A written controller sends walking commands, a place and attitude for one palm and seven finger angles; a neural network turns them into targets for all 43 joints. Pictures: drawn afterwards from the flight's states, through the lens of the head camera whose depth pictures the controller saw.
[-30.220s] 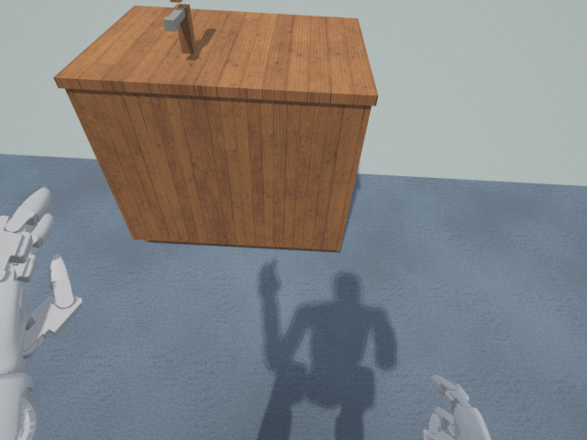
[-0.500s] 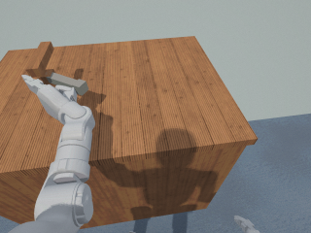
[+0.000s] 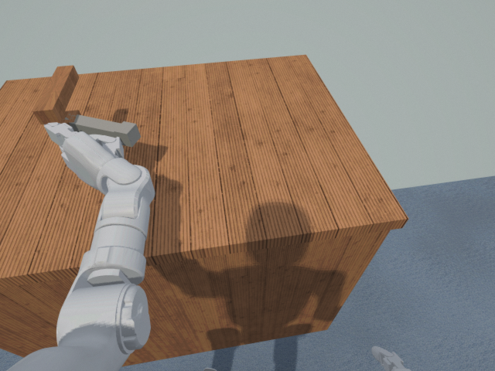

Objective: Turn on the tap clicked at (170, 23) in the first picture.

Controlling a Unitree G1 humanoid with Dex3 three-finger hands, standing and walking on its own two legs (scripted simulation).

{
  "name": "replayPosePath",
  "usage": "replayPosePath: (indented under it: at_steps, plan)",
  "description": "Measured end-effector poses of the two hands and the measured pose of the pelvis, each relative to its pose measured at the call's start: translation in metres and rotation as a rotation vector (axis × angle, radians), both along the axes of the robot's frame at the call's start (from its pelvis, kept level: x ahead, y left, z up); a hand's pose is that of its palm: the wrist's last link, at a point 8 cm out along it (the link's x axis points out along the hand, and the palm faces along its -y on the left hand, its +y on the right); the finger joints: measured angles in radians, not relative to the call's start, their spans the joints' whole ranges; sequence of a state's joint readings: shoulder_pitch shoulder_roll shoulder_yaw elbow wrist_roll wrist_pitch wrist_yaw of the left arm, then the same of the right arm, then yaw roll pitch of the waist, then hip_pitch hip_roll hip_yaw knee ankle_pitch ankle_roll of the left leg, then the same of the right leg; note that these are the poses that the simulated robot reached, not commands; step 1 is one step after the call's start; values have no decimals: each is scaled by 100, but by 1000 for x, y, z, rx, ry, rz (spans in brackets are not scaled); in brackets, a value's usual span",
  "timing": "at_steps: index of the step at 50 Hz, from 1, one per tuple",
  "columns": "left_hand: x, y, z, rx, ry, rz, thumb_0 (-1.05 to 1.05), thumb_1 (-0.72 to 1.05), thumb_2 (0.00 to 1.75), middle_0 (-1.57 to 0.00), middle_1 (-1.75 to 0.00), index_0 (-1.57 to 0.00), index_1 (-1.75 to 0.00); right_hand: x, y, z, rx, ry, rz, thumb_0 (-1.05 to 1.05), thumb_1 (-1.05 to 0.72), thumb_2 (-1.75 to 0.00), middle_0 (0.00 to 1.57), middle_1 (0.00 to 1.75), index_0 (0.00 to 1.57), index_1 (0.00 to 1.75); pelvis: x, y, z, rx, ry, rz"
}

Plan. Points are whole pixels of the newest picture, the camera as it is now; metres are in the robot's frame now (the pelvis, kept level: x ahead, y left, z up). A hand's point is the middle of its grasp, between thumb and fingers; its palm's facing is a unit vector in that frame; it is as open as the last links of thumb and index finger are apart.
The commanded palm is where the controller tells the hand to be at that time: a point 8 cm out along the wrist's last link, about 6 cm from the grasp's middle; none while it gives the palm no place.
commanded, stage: push the lever round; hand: left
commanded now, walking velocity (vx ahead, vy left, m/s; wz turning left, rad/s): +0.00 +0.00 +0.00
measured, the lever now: (127, 134) +0.44 +0.23 +0.16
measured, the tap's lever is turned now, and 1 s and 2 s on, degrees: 64 66 67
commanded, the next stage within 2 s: lift the hand up off the lever in 1.62 s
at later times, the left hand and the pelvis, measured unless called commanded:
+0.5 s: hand (120, 141) +0.43 +0.24 +0.15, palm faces +0.85 -0.53 -0.06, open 8.1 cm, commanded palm +0.42 +0.23 +0.15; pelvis +0.01 -0.01 +0.00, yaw +0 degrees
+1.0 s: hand (120, 141) +0.43 +0.24 +0.15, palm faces +0.84 -0.53 -0.06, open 8.1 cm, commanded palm +0.42 +0.23 +0.15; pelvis +0.01 -0.02 +0.00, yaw +0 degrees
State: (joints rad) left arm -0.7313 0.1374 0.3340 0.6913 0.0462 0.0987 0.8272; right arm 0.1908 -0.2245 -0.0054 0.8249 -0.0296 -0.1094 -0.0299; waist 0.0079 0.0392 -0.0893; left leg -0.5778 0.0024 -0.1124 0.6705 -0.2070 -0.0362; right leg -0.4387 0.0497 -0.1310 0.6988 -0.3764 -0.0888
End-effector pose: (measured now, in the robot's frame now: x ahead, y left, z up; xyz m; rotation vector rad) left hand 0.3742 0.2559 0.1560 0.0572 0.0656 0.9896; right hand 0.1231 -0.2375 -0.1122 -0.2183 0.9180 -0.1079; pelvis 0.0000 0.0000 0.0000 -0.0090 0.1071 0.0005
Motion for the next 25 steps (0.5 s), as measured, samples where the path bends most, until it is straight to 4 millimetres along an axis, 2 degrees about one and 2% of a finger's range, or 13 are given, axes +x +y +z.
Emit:
replayPosePath:
  at_steps: [25]
  plan:
    - [3,-2,-1,-8,-15,21,0,95,93,-4,-12,0,-15,4,-14,-1,-2,8,-3,1,-90,-90,20,30,21,30,7,-10,1,8,6,1]
